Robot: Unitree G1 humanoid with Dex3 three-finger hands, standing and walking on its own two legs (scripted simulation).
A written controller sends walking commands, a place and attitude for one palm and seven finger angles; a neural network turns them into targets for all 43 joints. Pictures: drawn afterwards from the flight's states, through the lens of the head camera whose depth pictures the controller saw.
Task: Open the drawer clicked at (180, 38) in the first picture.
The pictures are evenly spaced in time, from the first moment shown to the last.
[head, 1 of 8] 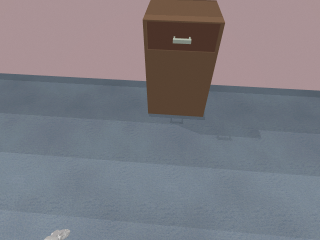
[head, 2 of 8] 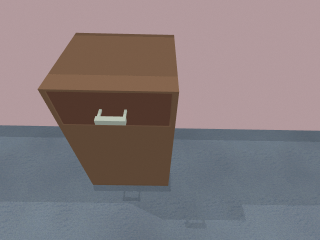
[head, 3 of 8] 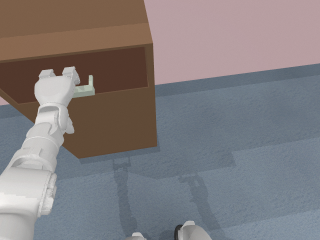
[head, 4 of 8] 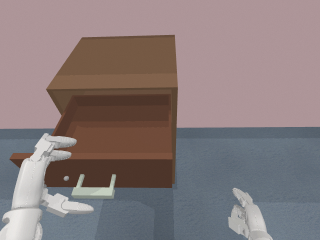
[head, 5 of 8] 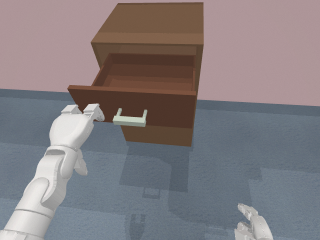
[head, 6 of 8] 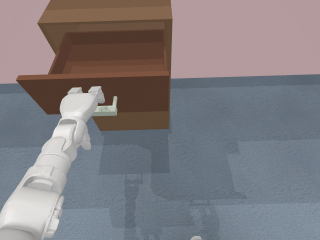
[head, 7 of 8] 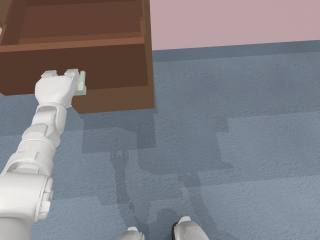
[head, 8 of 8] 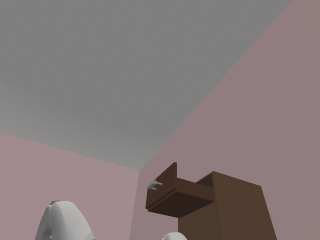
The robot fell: yes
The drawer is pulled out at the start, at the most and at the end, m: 0.00 0.30 0.30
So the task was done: no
